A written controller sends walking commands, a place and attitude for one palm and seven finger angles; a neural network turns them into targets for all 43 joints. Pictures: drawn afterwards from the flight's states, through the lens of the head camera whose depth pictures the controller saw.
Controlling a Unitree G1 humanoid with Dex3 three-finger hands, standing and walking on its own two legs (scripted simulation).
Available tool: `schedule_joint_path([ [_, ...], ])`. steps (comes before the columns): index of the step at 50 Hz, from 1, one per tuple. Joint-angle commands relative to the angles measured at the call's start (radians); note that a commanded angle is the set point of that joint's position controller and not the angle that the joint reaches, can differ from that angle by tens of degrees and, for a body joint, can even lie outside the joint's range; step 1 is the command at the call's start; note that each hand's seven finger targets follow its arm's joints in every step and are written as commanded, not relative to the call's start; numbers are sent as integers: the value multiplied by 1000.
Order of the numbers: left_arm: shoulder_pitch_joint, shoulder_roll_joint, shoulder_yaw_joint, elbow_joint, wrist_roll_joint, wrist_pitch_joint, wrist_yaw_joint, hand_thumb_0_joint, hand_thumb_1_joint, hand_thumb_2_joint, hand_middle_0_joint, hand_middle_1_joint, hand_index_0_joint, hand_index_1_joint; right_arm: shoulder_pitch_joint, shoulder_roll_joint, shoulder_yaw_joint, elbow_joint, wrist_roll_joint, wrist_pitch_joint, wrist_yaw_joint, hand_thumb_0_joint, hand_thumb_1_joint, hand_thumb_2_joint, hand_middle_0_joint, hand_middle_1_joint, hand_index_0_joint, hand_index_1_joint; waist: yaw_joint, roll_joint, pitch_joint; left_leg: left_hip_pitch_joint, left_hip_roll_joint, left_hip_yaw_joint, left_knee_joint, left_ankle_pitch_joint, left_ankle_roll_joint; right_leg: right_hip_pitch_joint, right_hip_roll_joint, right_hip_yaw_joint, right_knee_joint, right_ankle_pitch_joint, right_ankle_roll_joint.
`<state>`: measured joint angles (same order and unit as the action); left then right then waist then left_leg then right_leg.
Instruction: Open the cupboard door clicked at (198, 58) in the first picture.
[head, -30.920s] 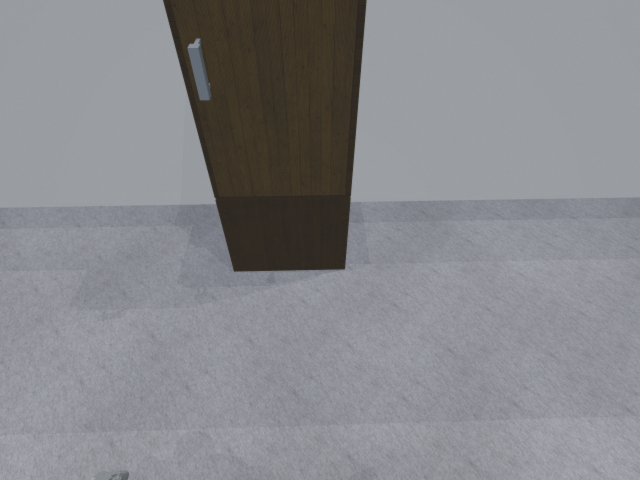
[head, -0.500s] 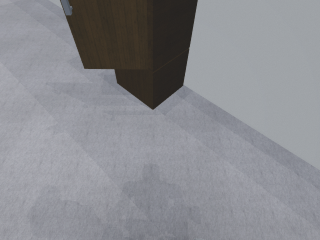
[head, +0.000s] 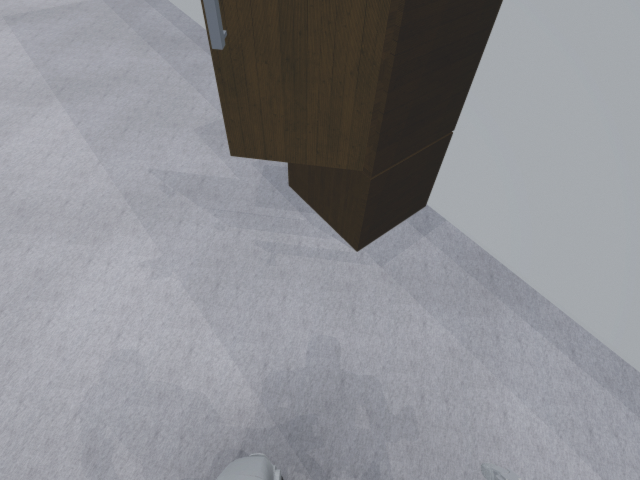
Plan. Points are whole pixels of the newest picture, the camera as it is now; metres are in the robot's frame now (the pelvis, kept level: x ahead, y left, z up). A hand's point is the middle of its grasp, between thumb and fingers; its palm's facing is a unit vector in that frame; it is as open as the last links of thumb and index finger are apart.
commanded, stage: take the last steps up to it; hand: left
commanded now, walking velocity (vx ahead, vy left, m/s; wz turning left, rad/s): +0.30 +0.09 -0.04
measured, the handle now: (216, 13) +0.96 +0.32 +0.10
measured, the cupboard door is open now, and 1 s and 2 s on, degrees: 44 44 44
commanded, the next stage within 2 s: come to a stop and stand still in 0.76 s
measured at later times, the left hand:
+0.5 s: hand (211, 384) +0.25 +0.19 -0.13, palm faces +0.05 -0.97 -0.23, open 7.2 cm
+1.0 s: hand (196, 299) +0.40 +0.26 -0.15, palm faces +0.03 -0.98 -0.20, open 7.3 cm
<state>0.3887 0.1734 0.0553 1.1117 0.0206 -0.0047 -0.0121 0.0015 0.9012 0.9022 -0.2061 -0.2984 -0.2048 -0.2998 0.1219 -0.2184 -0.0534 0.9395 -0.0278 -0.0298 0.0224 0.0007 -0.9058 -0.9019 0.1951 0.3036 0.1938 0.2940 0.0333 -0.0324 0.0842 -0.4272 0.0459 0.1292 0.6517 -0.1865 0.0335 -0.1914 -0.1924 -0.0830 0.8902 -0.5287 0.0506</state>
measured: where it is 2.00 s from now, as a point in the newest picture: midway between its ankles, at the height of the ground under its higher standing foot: (302, 419)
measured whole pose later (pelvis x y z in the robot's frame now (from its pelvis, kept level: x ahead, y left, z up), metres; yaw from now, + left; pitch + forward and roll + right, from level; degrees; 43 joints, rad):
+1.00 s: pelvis +0.36 +0.07 +0.02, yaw -2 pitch +0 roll +1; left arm 0.22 0.17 0.04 1.06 0.02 -0.01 0.01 0.01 0.93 0.90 -0.20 -0.30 -0.20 -0.30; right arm 0.21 -0.17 -0.03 1.04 -0.02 -0.03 -0.04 -0.01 -0.93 -0.90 0.20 0.30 0.20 0.29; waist 0.02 -0.02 0.05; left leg -0.24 0.02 0.16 0.48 -0.24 0.03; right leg -0.39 -0.07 -0.08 0.73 -0.30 0.01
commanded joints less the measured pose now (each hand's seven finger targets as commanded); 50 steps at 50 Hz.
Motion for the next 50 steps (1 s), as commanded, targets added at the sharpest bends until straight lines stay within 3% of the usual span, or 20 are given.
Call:
schedule_joint_path([
  [1,-170,68,13,-166,-2,-34,8,0,900,900,-200,-300,-200,-300,220,-153,-34,27,-5,-3,-37,0,-900,-900,200,300,200,300,-100,266,-71,277,314,-446,-445,-347,173,-500,34,56,459,78,-62],
  [6,-105,32,10,-126,4,-10,-6,0,900,900,-200,-300,-200,-300,161,-97,-16,37,-4,-28,-38,0,-900,-900,200,300,200,300,-20,122,-65,176,226,-223,-485,-130,149,-322,38,20,153,192,-51],
  [12,-199,44,15,-174,6,-13,-9,0,900,900,-200,-300,-200,-300,191,-103,-18,68,-8,-20,-26,0,-900,-900,200,300,200,300,-20,76,-12,174,225,-183,-493,-185,159,-187,85,-10,-160,247,-49],
  [15,-100,76,29,-147,9,-26,-6,0,900,900,-200,-300,-200,-300,174,-89,-11,81,-4,-14,-24,0,-900,-900,200,300,200,300,35,23,-29,112,151,-119,-318,-193,96,43,117,-20,-349,287,-54],
  [16,-10,128,40,-121,13,-37,-1,0,900,900,-200,-300,-200,-300,174,-62,-5,78,5,-17,-21,0,-900,-900,200,300,200,300,72,-71,-55,20,57,-36,-110,-191,47,196,54,91,-459,204,-82],
  [17,80,219,58,-96,12,-49,5,0,900,900,-200,-300,-200,-300,199,-18,1,57,11,-18,-13,0,-900,-900,200,300,200,300,91,-314,-73,-200,-67,47,173,-325,-12,346,-193,462,-628,115,-193],
  [18,105,243,59,-102,-3,-44,14,0,900,900,-200,-300,-200,-300,170,-69,-6,37,3,-11,-13,0,-900,-900,200,300,200,300,90,-258,-74,-240,-35,-52,386,-421,-19,280,-298,630,-738,-9,-277],
  [20,-20,153,36,-131,-4,-49,27,0,900,900,-200,-300,-200,-300,104,-63,-14,42,2,-4,-13,0,-900,-900,200,300,200,300,32,-141,19,-269,42,-154,482,-219,-27,107,-236,496,-754,2,-245],
  [22,-67,96,20,-139,-6,-67,25,0,900,900,-200,-300,-200,-300,145,-21,-5,72,-3,8,-6,0,-900,-900,200,300,200,300,-16,-82,-16,-178,68,-133,409,-90,-53,40,-153,262,-750,239,-192],
  [24,-59,99,21,-119,-3,-83,23,0,900,900,-200,-300,-200,-300,168,0,-3,82,2,10,0,0,-900,-900,200,300,200,300,-27,-83,-55,-126,65,-93,300,-70,-69,65,-122,162,-732,409,-187],
  [32,-5,149,26,-41,2,-75,16,0,900,900,-200,-300,-200,-300,39,20,4,24,6,-6,18,0,-900,-900,200,300,200,300,10,-146,-33,-38,9,-10,-43,-37,-60,129,-108,70,-641,559,-167],
  [35,-30,145,26,-34,-3,-61,17,0,900,900,-200,-300,-200,-300,158,-18,-1,63,0,-20,5,0,-900,-900,200,300,200,300,-66,-56,-51,249,-34,38,-199,22,-38,-2,-51,8,-471,562,-122],
  [36,-20,113,17,-46,-4,-57,13,0,900,900,-200,-300,-200,-300,282,-92,-17,98,-6,-27,-8,0,-900,-900,200,300,200,300,-113,84,-122,453,62,-67,-207,53,4,-127,7,-29,-258,483,-91],
  [37,-1,59,7,-71,-12,-55,11,0,900,900,-200,-300,-200,-300,394,-196,-44,117,-17,-27,-25,0,-900,-900,200,300,200,300,-141,286,-210,604,300,-376,-265,104,117,-320,133,-111,10,75,-48],
  [38,-67,45,-2,-114,-5,-57,16,0,900,900,-200,-300,-200,-300,443,-221,-45,122,-12,-15,-38,0,-900,-900,200,300,200,300,-162,254,-192,570,385,-472,-334,138,193,-400,161,-31,236,-97,-64],
  [39,-125,50,-5,-124,-5,-51,21,0,900,900,-200,-300,-200,-300,380,-188,-36,111,-10,-16,-40,0,-900,-900,200,300,200,300,-137,195,-146,433,378,-452,-371,32,196,-430,121,24,362,-59,-78],
  [41,-131,47,1,-111,-1,-39,12,0,900,900,-200,-300,-200,-300,227,-101,-13,70,-4,-22,-45,0,-900,-900,200,300,200,300,-76,231,-47,249,336,-367,-438,-83,170,-432,57,72,364,72,-70],
  [43,-86,16,-5,-86,2,-25,4,0,900,900,-200,-300,-200,-300,186,-70,1,63,-6,-32,-48,0,-900,-900,200,300,200,300,-37,147,-49,191,276,-244,-440,55,138,-336,55,52,220,124,-59],
  [46,-38,-22,-22,-55,-6,-7,19,0,900,900,-200,-300,-200,-300,122,-55,13,64,-5,-29,-59,0,-900,-900,200,300,200,300,-3,74,-107,124,241,-122,-364,349,121,-94,92,33,-97,184,-36],
  [50,-19,72,-5,-54,0,6,29,0,900,900,-200,-300,-200,-300,71,-63,7,75,13,13,-61,0,-900,-900,200,300,200,300,17,62,-69,78,160,-93,-246,116,34,14,98,78,-384,444,-47],
])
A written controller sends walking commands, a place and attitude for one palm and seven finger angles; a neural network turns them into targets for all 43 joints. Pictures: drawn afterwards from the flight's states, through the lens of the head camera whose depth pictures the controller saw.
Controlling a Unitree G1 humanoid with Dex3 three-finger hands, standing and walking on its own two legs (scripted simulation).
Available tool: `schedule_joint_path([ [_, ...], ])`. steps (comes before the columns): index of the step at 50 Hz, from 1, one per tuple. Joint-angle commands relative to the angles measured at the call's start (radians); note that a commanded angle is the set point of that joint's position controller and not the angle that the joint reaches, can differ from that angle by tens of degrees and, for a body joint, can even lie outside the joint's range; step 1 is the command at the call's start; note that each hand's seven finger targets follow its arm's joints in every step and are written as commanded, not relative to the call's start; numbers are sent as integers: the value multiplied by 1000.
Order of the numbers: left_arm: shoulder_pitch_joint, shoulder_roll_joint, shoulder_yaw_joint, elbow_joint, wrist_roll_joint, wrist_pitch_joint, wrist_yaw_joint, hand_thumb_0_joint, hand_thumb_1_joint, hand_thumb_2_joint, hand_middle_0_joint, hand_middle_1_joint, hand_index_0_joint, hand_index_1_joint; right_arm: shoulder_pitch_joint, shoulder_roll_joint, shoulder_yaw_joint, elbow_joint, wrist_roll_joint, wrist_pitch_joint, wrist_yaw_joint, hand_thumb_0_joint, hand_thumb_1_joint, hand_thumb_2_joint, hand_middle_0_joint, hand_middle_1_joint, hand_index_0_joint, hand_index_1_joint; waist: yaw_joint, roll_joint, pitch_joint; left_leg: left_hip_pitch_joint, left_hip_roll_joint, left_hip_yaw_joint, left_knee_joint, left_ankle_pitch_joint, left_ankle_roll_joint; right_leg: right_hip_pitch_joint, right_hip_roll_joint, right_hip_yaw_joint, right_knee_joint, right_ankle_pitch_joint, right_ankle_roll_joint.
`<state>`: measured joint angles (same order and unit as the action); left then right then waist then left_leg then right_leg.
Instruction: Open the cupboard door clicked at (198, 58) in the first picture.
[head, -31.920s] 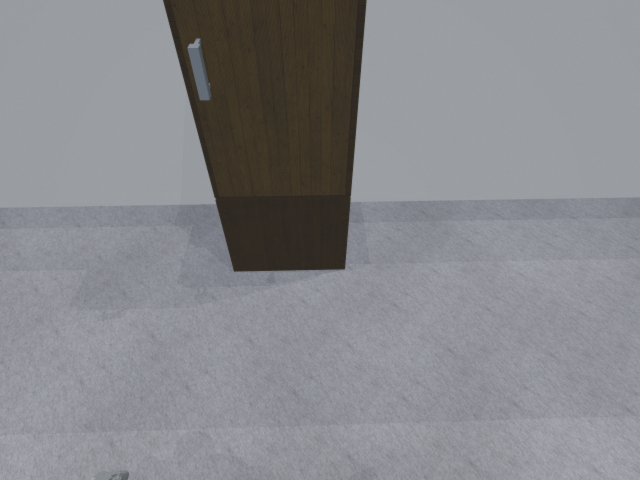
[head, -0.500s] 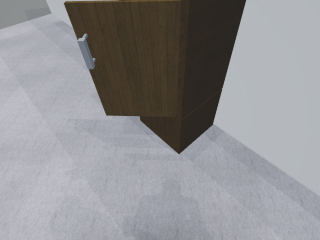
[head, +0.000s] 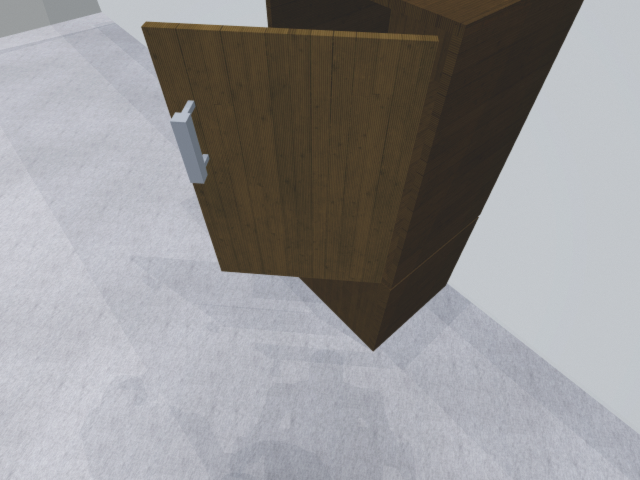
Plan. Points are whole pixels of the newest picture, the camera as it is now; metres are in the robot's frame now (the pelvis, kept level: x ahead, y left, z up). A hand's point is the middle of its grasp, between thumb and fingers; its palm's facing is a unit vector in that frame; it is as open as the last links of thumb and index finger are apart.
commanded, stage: come to a stop and stand still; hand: left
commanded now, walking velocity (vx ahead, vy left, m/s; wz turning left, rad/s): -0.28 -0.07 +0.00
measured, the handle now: (194, 142) +0.59 +0.26 +0.08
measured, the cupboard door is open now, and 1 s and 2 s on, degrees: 44 44 44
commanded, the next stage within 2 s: none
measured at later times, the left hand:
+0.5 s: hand out of the picture +0.12 +0.21 -0.17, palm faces +0.02 -0.98 -0.19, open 7.4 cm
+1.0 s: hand out of the picture +0.03 +0.18 -0.17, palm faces +0.01 -0.98 -0.22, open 7.4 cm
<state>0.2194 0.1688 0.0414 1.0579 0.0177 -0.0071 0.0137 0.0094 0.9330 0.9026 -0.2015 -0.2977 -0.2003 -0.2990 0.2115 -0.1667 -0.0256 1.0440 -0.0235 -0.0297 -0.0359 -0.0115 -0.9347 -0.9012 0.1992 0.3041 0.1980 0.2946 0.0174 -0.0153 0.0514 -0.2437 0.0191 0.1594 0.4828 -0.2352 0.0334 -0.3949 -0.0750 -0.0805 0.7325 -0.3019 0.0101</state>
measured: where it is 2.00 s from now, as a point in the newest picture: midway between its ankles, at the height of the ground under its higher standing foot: outside the picture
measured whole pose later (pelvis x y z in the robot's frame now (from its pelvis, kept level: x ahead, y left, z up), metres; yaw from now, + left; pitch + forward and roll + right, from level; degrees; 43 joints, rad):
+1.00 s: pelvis -0.03 -0.01 -0.01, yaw +0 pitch -2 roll -1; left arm 0.29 0.20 0.00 0.91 0.02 0.02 0.02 0.00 0.90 0.90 -0.20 -0.30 -0.20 -0.30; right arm 0.20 -0.21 -0.04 0.92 -0.02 0.02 -0.01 0.00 -0.90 -0.90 0.20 0.30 0.20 0.29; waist 0.00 -0.01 0.01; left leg -0.30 0.05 0.07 0.61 -0.27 0.01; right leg -0.22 -0.01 -0.02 0.60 -0.33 0.01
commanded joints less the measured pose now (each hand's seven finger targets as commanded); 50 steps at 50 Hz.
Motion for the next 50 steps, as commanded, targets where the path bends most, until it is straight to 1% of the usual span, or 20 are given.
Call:
schedule_joint_path([
  [1,118,117,14,-23,8,9,4,0,900,900,-200,-300,-200,-300,5,-103,-25,-29,13,22,2,0,-900,-900,200,300,200,300,14,14,-15,-98,119,-108,-41,56,-1,174,-59,144,-269,323,-37],
  [3,51,172,19,-51,7,14,5,0,900,900,-200,-300,-200,-300,65,-73,-30,-23,15,40,10,0,-900,-900,200,300,200,300,-26,-35,-25,-47,39,-65,39,-9,-29,113,-166,219,-278,477,-108],
  [5,42,177,24,-53,0,5,15,0,900,900,-200,-300,-200,-300,101,-79,-37,-15,17,55,5,0,-900,-900,200,300,200,300,-31,-239,-121,-14,9,-55,174,-59,-45,189,-209,231,-302,726,-150],
  [7,32,182,31,-59,0,6,25,0,900,900,-200,-300,-200,-300,78,-78,-38,-23,21,62,4,0,-900,-900,200,300,200,300,-11,-233,-137,-109,-8,-88,288,-272,-55,296,-250,238,-294,945,-209],
  [10,-1,193,45,-69,2,12,34,0,900,900,-200,-300,-200,-300,65,-62,-35,-26,23,68,0,0,-900,-900,200,300,200,300,-13,-146,-135,-135,-6,-106,194,-263,-69,374,-245,208,-240,1035,-209],
  [12,-26,187,44,-73,-9,15,30,0,900,900,-200,-300,-200,-300,105,-66,-33,-9,19,62,2,0,-900,-900,200,300,200,300,-33,-130,-159,-12,11,-95,-36,6,-70,338,-192,163,-176,888,-142],
  [13,-24,160,38,-85,-16,19,25,0,900,900,-200,-300,-200,-300,112,-106,-38,-11,11,55,1,0,-900,-900,200,300,200,300,-29,-17,-173,107,104,-160,-80,321,-36,223,-124,110,-139,655,-76],
  [14,-16,114,28,-104,-16,26,21,0,900,900,-200,-300,-200,-300,97,-155,-45,-32,4,50,0,0,-900,-900,200,300,200,300,-17,175,-155,121,261,-314,-93,621,50,121,-25,30,-74,265,-7],
  [15,-50,106,24,-116,-12,39,26,0,900,900,-200,-300,-200,-300,88,-176,-48,-41,0,51,-2,0,-900,-900,200,300,200,300,-34,254,-91,82,332,-362,-142,761,143,54,52,27,93,-197,10],
  [17,-74,104,32,-115,-11,54,24,0,900,900,-200,-300,-200,-300,83,-167,-41,-48,-10,43,-22,0,-900,-900,200,300,200,300,-35,186,-50,64,332,-360,-105,826,199,-27,57,135,311,-279,-4],
  [20,-84,82,26,-113,-11,47,17,0,900,900,-200,-300,-200,-300,87,-167,-44,-52,-10,37,-25,0,-900,-900,200,300,200,300,-38,126,-87,199,286,-290,-67,884,168,-72,62,117,266,-214,8],
  [28,-31,81,17,-102,-9,38,11,0,900,900,-200,-300,-200,-300,96,-181,-55,-27,0,36,-11,0,-900,-900,200,300,200,300,-36,171,-129,163,251,-254,-73,621,113,163,59,38,-157,-44,-2],
  [29,80,236,-9,-149,4,17,23,0,900,900,-200,-300,-200,-300,46,-247,-50,-114,5,32,-11,0,-900,-900,200,300,200,300,14,72,-76,161,172,-267,-50,512,55,182,72,48,-307,6,4],
  [31,55,182,14,-189,13,10,29,0,900,900,-200,-300,-200,-300,68,-149,-57,-173,4,7,-3,0,-900,-900,200,300,200,300,-31,-106,-162,-6,71,-143,130,227,-11,240,-72,200,-294,455,-62],
  [32,41,192,15,-212,13,10,27,0,900,900,-200,-300,-200,-300,83,-121,-55,-186,5,8,1,0,-900,-900,200,300,200,300,-44,-31,-163,-39,27,-127,101,72,-21,237,-111,205,-255,448,-90],
  [33,34,203,14,-226,14,11,26,0,900,900,-200,-300,-200,-300,69,-110,-55,-188,4,11,4,0,-900,-900,200,300,200,300,-46,27,-164,-14,25,-135,94,152,-12,206,-90,194,-213,435,-91],
  [35,65,194,21,-235,9,7,32,0,900,900,-200,-300,-200,-300,63,-118,-49,-198,-4,16,2,0,-900,-900,200,300,200,300,-24,-136,-172,-50,31,-116,167,250,-3,249,-70,179,-189,626,-83],
  [37,103,203,23,-235,8,4,35,0,900,900,-200,-300,-200,-300,40,-117,-51,-209,3,19,-2,0,-900,-900,200,300,200,300,-15,-137,-144,-104,16,-106,186,136,-7,288,-94,204,-175,762,-98],
  [42,76,198,12,-250,4,8,32,0,900,900,-200,-300,-200,-300,38,-145,-53,-190,1,29,9,0,-900,-900,200,300,200,300,-38,-10,-86,30,69,-141,101,248,5,123,-33,159,-207,377,-61],
  [50,98,175,-8,-198,6,3,21,0,900,900,-200,-300,-200,-300,7,-154,-36,-166,-2,32,25,0,-900,-900,200,300,200,300,-31,4,17,-43,70,-181,-24,-99,5,56,-9,180,-354,-85,-49],
])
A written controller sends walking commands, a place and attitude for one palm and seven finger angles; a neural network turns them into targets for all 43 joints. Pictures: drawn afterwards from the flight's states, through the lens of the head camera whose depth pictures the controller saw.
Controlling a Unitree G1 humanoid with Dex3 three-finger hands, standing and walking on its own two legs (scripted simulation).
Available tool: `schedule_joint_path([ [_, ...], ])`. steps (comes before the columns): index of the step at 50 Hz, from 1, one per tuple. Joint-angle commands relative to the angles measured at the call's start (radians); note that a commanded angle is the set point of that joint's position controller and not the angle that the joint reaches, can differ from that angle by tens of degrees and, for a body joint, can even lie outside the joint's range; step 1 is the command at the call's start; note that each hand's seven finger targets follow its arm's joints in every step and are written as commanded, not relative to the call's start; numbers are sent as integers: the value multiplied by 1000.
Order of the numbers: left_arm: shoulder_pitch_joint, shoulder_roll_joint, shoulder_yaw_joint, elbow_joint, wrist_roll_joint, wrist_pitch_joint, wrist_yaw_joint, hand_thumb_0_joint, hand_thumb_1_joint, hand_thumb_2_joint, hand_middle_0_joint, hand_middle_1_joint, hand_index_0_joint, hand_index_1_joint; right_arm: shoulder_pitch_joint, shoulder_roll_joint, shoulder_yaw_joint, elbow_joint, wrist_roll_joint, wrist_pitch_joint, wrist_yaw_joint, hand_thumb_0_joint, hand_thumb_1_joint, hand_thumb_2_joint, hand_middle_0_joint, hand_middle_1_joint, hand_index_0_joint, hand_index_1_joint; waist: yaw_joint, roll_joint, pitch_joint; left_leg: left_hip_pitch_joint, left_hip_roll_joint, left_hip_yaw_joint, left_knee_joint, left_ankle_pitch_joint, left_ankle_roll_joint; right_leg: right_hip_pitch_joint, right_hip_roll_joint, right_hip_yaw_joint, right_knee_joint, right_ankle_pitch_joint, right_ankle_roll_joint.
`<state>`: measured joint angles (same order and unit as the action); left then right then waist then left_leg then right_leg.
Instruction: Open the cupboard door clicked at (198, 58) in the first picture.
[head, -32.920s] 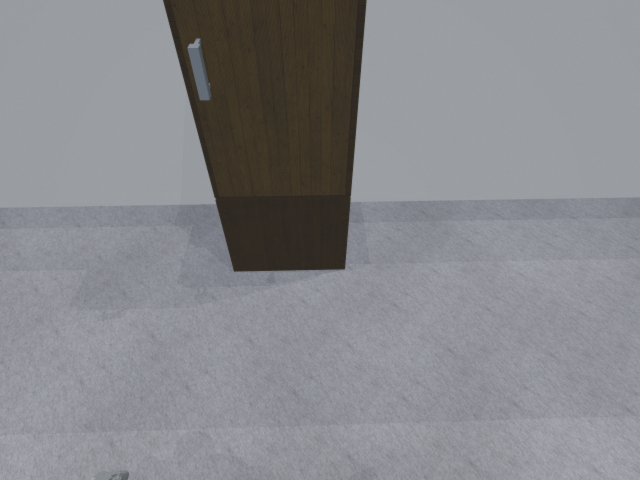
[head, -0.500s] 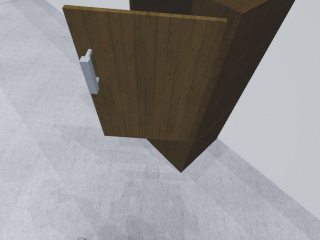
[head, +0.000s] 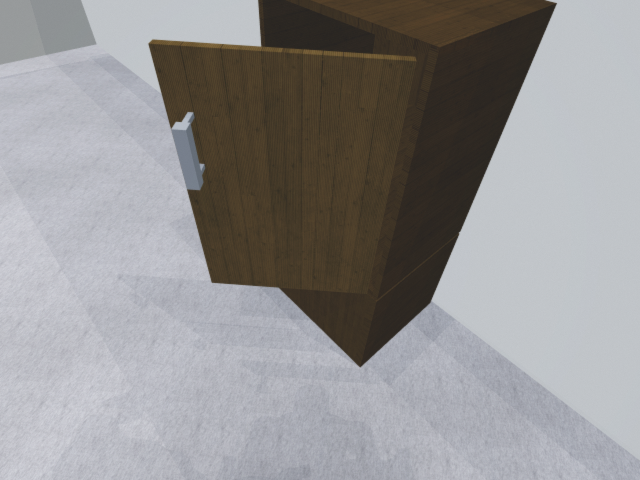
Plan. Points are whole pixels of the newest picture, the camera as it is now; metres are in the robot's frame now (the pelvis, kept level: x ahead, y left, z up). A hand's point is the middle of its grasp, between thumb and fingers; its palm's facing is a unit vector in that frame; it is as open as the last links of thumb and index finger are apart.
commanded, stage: come to a stop and stand still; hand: left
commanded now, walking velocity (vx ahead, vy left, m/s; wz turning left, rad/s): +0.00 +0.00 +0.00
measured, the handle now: (192, 151) +0.62 +0.27 +0.08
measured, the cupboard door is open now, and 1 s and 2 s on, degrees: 44 44 44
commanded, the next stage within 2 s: none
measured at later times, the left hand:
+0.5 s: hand out of the picture -0.08 +0.19 -0.17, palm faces +0.04 -0.98 -0.18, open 7.4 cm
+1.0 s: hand out of the picture -0.12 +0.19 -0.17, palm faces +0.07 -0.99 -0.15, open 7.4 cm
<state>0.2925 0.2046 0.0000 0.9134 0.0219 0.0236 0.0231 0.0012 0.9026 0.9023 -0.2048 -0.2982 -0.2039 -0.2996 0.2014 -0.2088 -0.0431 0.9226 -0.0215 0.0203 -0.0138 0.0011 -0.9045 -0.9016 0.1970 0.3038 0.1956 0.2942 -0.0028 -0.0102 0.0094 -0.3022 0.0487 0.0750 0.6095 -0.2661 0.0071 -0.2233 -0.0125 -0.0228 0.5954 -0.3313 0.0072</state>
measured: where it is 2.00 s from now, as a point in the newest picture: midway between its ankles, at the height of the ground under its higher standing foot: outside the picture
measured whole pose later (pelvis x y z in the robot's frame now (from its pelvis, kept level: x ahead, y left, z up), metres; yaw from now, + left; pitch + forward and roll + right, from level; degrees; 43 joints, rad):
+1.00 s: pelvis -0.08 +0.04 +0.01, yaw +0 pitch -3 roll -1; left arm 0.43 0.11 0.02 1.07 0.04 0.00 0.03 0.00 0.90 0.90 -0.20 -0.30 -0.20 -0.30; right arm 0.29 -0.14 -0.05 1.07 -0.01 0.02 -0.02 0.00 -0.91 -0.90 0.20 0.30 0.20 0.29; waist 0.00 0.01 0.01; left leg -0.36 -0.01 0.09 0.51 -0.19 0.05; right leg -0.29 -0.03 0.04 0.52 -0.25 0.03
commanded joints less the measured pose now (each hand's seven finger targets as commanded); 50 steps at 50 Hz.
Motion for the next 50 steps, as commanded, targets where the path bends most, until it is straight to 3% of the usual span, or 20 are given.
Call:
schedule_joint_path([
  [1,25,140,32,-45,1,-29,11,0,900,900,-200,-300,-200,-300,25,-110,-16,-37,-3,-18,4,0,-900,-900,200,300,200,300,-14,-6,63,17,37,-97,-158,-77,28,-126,-76,126,-230,-77,-45],
  [11,100,103,25,28,3,-33,11,0,900,900,-200,-300,-200,-300,77,-106,-9,30,0,-24,5,0,-900,-900,200,300,200,300,-1,27,70,-34,56,-143,-268,-176,27,-79,-64,87,-242,-73,-27],
  [15,135,77,22,60,5,-32,15,0,900,900,-200,-300,-200,-300,110,-91,-9,62,3,-24,3,0,-900,-900,200,300,200,300,1,10,71,-52,65,-152,-296,-202,28,-61,-62,73,-235,-59,-22],
  [17,153,66,22,72,5,-32,16,0,900,900,-200,-300,-200,-300,120,-85,-10,77,4,-23,3,0,-900,-900,200,300,200,300,3,28,78,-58,65,-154,-306,-212,28,-65,-63,74,-233,-61,-21],
  [23,191,40,24,100,6,-33,19,0,900,900,-200,-300,-200,-300,158,-58,-12,105,5,-19,1,0,-900,-900,200,300,200,300,-1,4,91,-65,56,-146,-293,-212,25,-89,-68,89,-248,-100,-24],
  [33,235,-2,27,132,12,-32,22,0,900,900,-200,-300,-200,-300,172,-39,-18,122,5,-16,-3,0,-900,-900,200,300,200,300,2,43,110,-91,64,-164,-331,-275,26,-102,-47,80,-213,-90,-22],
  [43,239,-8,37,130,14,-33,19,0,900,900,-200,-300,-200,-300,152,-24,-26,115,5,-14,-3,0,-900,-900,200,300,200,300,0,-14,100,-51,39,-143,-279,-247,18,-164,-53,123,-232,-146,-30],
  [50,228,16,49,125,15,-25,12,0,900,900,-200,-300,-200,-300,128,-43,-33,109,4,-9,-4,0,-900,-900,200,300,200,300,2,-15,101,-41,22,-140,-252,-275,17,-207,-51,131,-234,-202,-36],
])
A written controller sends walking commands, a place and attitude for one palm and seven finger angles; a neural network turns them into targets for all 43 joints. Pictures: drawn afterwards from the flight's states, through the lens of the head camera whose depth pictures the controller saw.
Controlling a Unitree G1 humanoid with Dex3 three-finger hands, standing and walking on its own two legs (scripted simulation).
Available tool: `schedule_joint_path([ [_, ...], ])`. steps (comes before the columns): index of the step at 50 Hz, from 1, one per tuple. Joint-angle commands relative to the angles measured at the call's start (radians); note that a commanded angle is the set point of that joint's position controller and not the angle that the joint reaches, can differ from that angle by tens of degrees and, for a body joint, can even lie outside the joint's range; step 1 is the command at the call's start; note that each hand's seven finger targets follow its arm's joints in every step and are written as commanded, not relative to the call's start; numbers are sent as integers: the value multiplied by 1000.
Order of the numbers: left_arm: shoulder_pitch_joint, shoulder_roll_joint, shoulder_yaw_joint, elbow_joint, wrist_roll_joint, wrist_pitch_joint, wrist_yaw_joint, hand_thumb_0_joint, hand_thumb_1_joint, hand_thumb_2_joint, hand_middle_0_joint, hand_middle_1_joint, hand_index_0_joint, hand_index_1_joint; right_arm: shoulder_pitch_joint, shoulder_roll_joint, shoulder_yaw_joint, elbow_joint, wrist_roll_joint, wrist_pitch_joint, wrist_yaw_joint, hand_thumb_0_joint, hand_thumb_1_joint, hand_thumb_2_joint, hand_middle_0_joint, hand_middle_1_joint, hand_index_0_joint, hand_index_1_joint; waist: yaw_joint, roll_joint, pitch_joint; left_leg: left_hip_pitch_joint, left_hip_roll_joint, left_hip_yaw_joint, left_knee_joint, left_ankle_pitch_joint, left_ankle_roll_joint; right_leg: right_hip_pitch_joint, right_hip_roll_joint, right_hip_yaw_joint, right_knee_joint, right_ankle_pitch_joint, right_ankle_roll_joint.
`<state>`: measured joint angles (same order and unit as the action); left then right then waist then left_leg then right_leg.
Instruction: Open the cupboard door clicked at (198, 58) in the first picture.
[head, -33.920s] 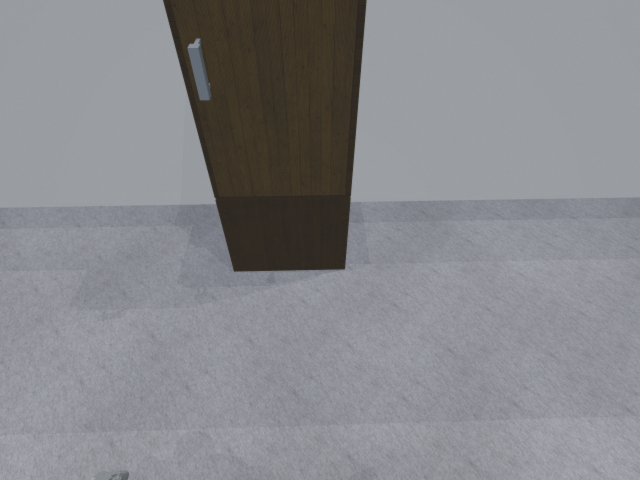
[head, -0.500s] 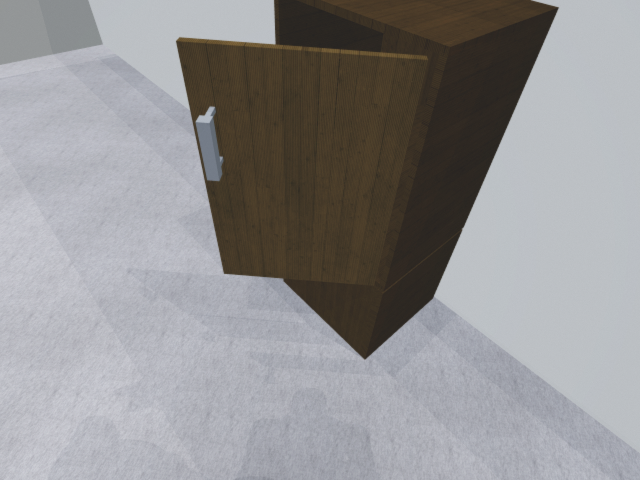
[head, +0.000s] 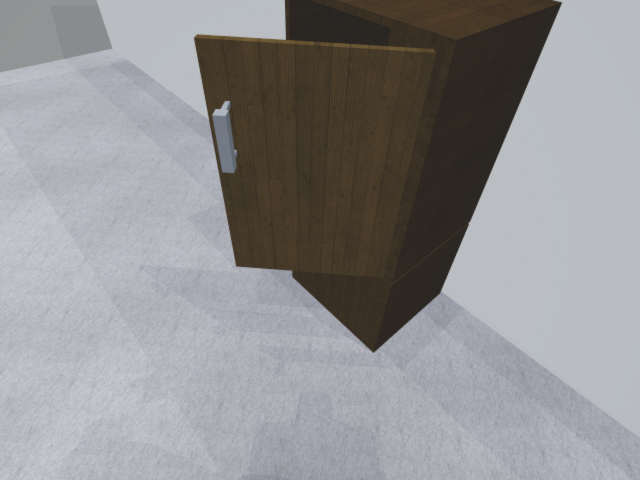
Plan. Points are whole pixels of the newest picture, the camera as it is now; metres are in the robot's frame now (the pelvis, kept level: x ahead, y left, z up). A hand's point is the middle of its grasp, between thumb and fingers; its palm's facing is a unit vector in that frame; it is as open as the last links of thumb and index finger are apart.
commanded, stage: come to a stop and stand still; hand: left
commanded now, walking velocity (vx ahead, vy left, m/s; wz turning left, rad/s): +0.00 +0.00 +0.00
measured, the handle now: (227, 136) +0.69 +0.23 +0.08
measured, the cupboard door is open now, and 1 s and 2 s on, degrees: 44 44 44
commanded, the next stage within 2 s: look again from close up in 1.24 s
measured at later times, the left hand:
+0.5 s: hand out of the picture -0.10 +0.23 -0.19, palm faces +0.07 -0.98 -0.19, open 7.4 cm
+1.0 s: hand out of the picture +0.07 +0.17 -0.17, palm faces -0.13 -0.98 -0.15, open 7.4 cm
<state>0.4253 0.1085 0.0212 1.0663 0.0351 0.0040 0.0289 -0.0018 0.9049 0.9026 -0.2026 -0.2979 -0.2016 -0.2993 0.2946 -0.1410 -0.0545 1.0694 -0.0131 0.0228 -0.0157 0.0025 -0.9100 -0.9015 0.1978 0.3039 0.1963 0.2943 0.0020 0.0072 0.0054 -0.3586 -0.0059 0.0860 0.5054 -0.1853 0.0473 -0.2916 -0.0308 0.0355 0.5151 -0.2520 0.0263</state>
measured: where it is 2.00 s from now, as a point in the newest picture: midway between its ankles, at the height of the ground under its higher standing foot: outside the picture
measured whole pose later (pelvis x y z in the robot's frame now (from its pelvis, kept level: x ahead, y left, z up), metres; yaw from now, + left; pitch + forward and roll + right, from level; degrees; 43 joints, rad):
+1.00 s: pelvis -0.04 +0.02 +0.00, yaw -5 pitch +2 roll +0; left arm 0.12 0.14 0.02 1.03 0.01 -0.01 0.02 0.00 0.91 0.90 -0.20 -0.30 -0.20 -0.30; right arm 0.48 -0.09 -0.03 1.18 -0.02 0.00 -0.04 0.00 -0.90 -0.90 0.20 0.30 0.20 0.29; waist -0.08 -0.01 0.04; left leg -0.22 0.03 0.09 0.50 -0.31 0.01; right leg -0.23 -0.06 -0.03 0.47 -0.28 0.03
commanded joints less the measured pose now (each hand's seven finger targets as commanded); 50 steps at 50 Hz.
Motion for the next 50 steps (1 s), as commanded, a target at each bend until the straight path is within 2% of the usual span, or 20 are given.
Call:
schedule_joint_path([
  [1,89,120,31,-30,2,-1,5,0,900,900,-200,-300,-200,-300,37,-117,-23,-40,-6,-8,-2,0,-900,-900,200,300,200,300,-5,-39,102,18,73,-147,-141,-371,-26,-154,-30,66,-150,-304,-56],
  [6,130,122,55,-24,6,30,-5,0,900,900,-200,-300,-200,-300,-8,-160,-41,-60,-10,11,-4,0,-900,-900,200,300,200,300,19,57,58,-115,98,-148,-212,-497,-22,-41,33,-40,62,-251,-55],
  [8,276,86,68,11,3,49,-8,0,900,900,-200,-300,-200,-300,-133,-211,-50,-102,-16,16,-3,0,-900,-900,200,300,200,300,101,194,23,-422,194,-185,-374,-592,6,267,97,-154,417,-144,-43],
  [10,395,97,82,17,0,48,-4,0,900,900,-200,-300,-200,-300,-285,-255,-54,-149,-23,4,-5,0,-900,-900,200,300,200,300,186,135,60,-488,214,-191,-333,-516,22,339,56,-125,395,-195,-56],
  [12,337,107,56,0,4,20,8,0,900,900,-200,-300,-200,-300,-204,-196,-40,-133,-8,20,-1,0,-900,-900,200,300,200,300,113,-110,141,-198,66,-96,-67,-426,-33,52,-19,16,-177,-326,-91],
  [13,196,190,50,-42,6,8,16,0,900,900,-200,-300,-200,-300,-130,-136,-47,-129,9,38,-4,0,-900,-900,200,300,200,300,25,-288,175,-98,-21,-46,303,-270,-74,-202,-229,370,-406,-605,-188],
  [14,-27,251,51,-115,8,10,19,0,900,900,-200,-300,-200,-300,-97,-167,-64,-132,3,48,1,0,-900,-900,200,300,200,300,-53,-184,183,52,-19,-141,597,-190,-63,-504,-344,475,-496,-593,-249],
  [16,-301,272,66,-176,3,-27,32,0,900,900,-200,-300,-200,-300,41,-203,-71,-82,-1,37,16,0,-900,-900,200,300,200,300,-148,-223,117,90,15,-169,714,-128,-44,-504,-240,345,-450,-514,-184],
  [18,-215,188,47,-129,8,-21,28,0,900,900,-200,-300,-200,-300,89,-106,-35,-62,-2,11,14,0,-900,-900,200,300,200,300,-108,-197,107,89,18,-86,473,-205,-48,-301,-165,194,-345,-322,-147],
  [21,-38,190,49,-64,1,6,11,0,900,900,-200,-300,-200,-300,81,-58,1,-70,0,-26,4,0,-900,-900,200,300,200,300,-31,-101,111,241,-6,-24,-104,-211,-32,-192,-113,177,-169,-361,-121],
  [22,-11,162,47,-67,-8,12,3,0,900,900,-200,-300,-200,-300,99,-100,1,-63,-7,-38,-5,0,-900,-900,200,300,200,300,-21,63,124,275,62,-143,-226,-284,-8,-238,-41,111,-16,-339,-82],
  [23,-6,117,40,-88,-15,11,-9,0,900,900,-200,-300,-200,-300,105,-177,-10,-73,-20,-43,-11,0,-900,-900,200,300,200,300,-22,259,135,245,270,-428,-347,-475,74,-326,33,-10,208,-249,-35],
  [24,-73,127,45,-122,-9,13,-15,0,900,900,-200,-300,-200,-300,77,-227,-23,-99,-20,-43,-20,0,-900,-900,200,300,200,300,-30,232,171,134,393,-552,-420,-534,151,-358,-12,-20,367,-201,-20],
  [25,-118,145,52,-118,7,22,-16,0,900,900,-200,-300,-200,-300,69,-199,-15,-85,-22,-46,-24,0,-900,-900,200,300,200,300,-26,146,177,55,368,-555,-448,-522,120,-337,-18,47,473,-127,-19],
  [29,-62,121,50,-82,-2,10,-30,0,900,900,-200,-300,-200,-300,40,-140,2,-75,-10,-69,-30,0,-900,-900,200,300,200,300,16,48,109,125,252,-308,-394,-234,79,-301,-21,19,528,26,1],
  [41,-269,72,18,-128,-15,17,-30,0,900,900,-200,-300,-200,-300,236,-108,4,52,-25,-60,-43,0,-900,-900,200,300,200,300,-56,141,33,246,262,-215,-252,273,102,-121,-23,-83,141,-88,2],
  [44,-209,86,22,-87,-21,4,-20,0,900,900,-200,-300,-200,-300,222,-105,3,65,-17,-52,-39,0,-900,-900,200,300,200,300,-19,124,-5,177,214,-186,-154,276,51,96,5,-116,-96,35,-11],
  [46,-133,131,27,-42,-25,-13,-3,0,900,900,-200,-300,-200,-300,232,-43,15,71,-4,-59,-31,0,-900,-900,200,300,200,300,3,29,-54,12,156,-120,-71,104,-19,349,-118,5,-143,231,-54],
  [48,-109,173,22,-17,-24,-17,4,0,900,900,-200,-300,-200,-300,216,3,25,62,-2,-50,-24,0,-900,-900,200,300,200,300,-4,-14,13,-51,70,-42,-44,-144,-60,292,-245,51,-100,352,-116],
  [50,-131,162,25,-14,-26,-27,12,0,900,900,-200,-300,-200,-300,196,-3,24,64,-2,-37,-25,0,-900,-900,200,300,200,300,-9,-156,-16,43,80,-30,-40,-21,-72,238,-208,59,-89,534,-116],
])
